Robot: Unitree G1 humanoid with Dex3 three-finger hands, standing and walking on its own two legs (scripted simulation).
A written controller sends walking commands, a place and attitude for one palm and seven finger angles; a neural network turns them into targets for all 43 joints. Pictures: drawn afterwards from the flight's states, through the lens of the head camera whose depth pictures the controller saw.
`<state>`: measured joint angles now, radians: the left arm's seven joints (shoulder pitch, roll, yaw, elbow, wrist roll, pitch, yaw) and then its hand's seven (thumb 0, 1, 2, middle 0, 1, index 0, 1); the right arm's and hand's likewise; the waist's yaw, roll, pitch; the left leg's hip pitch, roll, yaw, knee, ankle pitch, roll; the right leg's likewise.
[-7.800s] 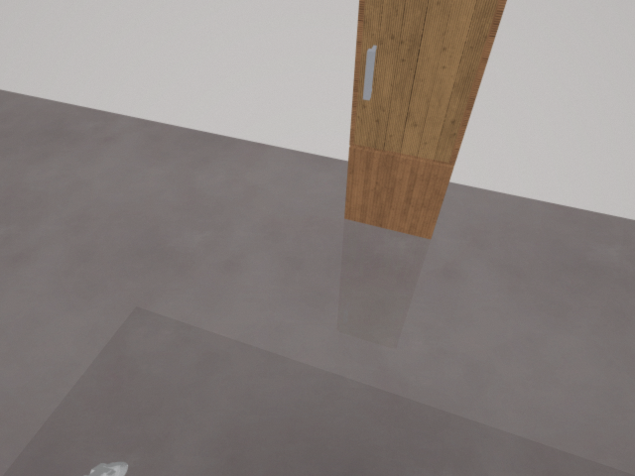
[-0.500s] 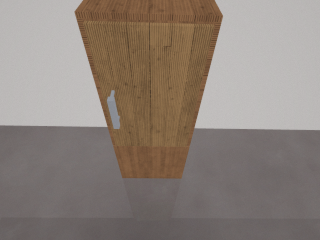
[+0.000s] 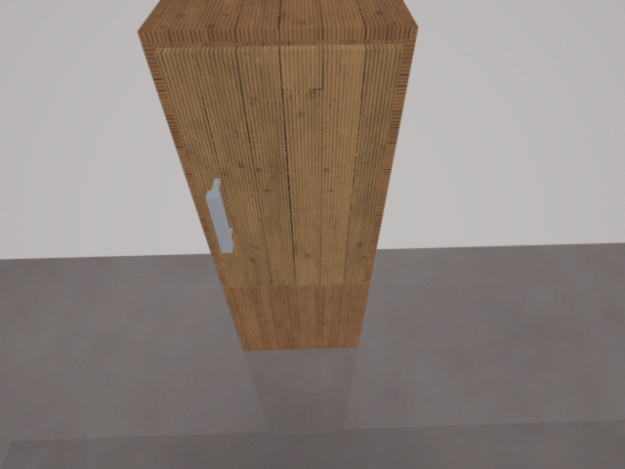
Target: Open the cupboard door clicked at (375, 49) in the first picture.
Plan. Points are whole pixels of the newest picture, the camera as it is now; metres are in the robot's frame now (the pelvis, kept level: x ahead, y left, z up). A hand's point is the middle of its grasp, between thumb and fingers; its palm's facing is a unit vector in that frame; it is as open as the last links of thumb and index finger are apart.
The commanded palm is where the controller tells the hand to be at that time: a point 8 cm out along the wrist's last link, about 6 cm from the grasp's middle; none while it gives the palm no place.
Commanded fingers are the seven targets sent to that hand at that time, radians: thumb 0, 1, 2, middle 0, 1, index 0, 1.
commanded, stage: look again from close up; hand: left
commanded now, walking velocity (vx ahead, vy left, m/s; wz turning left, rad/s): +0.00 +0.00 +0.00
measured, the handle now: (222, 216) +0.57 +0.21 -0.06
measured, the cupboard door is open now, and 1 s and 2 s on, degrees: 0 0 0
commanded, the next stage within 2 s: raise the hand with hooked fingers in 0.44 s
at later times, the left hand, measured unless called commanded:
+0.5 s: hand out of the picture +0.01 +0.15 -0.17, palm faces +0.03 -0.98 -0.19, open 7.3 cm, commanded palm none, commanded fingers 0.00 0.90 0.90 -0.20 -0.30 -0.20 -0.30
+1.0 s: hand (190, 459) +0.15 +0.17 -0.08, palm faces +0.12 -0.99 +0.00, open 8.7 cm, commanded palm +0.15 +0.24 -0.06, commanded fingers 0.00 0.34 0.66 -0.24 -0.66 -0.24 -0.66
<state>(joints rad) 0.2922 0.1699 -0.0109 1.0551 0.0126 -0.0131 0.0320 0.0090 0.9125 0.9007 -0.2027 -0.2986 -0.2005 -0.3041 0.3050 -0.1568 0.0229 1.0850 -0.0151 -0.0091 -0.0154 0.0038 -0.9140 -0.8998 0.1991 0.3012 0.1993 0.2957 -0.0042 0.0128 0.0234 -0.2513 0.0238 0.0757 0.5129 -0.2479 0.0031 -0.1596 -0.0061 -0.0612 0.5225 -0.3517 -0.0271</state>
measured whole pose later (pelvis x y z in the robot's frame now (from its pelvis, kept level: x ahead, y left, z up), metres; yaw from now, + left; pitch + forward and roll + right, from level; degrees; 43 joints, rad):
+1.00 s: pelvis -0.04 -0.02 -0.10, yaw +1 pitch +14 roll +1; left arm 0.40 0.15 0.18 0.18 -0.25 -0.49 -0.28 0.02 0.57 0.76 -0.23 -0.52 -0.23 -0.52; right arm 0.11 -0.26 -0.08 0.50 0.01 -0.20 -0.05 0.01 -0.91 -0.90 0.20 0.30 0.20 0.30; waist 0.04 -0.02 -0.16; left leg -0.96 0.05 0.00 1.20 -0.48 -0.04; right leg -0.86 0.00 -0.10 1.24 -0.63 -0.07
